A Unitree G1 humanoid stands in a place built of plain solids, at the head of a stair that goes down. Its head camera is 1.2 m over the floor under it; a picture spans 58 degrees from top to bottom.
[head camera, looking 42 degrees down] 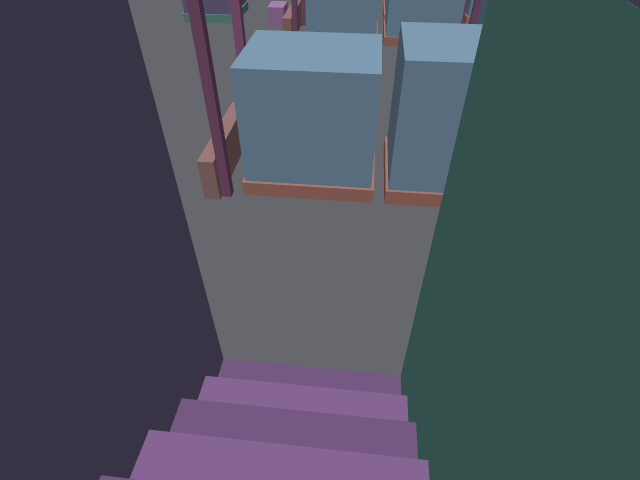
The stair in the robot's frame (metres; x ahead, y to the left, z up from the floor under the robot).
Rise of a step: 0.20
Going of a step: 0.23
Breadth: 1.02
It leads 6 degrees to the right of straight ahead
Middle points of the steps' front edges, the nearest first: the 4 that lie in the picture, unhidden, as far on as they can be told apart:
0.67 0.13 -0.40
0.90 0.10 -0.60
1.13 0.08 -0.80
1.36 0.05 -0.99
